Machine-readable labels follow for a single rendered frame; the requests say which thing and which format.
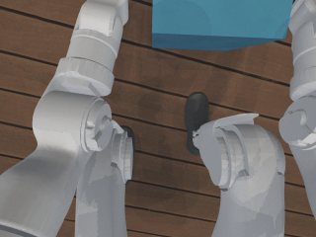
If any robot right forearm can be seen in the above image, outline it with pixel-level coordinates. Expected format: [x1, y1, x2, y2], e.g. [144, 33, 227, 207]
[288, 0, 316, 102]

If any robot right upper arm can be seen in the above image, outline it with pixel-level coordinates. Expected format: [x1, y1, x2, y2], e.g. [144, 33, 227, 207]
[278, 94, 316, 220]

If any left robot thigh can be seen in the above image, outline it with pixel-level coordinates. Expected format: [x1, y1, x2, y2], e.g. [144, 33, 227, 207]
[74, 128, 133, 237]

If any carton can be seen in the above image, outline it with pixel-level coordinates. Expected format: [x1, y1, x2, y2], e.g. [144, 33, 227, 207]
[152, 0, 293, 51]

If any robot left upper arm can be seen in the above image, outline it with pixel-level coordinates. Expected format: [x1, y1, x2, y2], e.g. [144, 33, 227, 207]
[0, 90, 114, 237]

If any robot left foot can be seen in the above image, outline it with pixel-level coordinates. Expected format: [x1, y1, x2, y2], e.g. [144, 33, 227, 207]
[120, 125, 135, 185]

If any robot left forearm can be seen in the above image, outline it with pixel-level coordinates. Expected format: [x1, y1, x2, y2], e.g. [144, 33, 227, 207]
[32, 0, 129, 131]

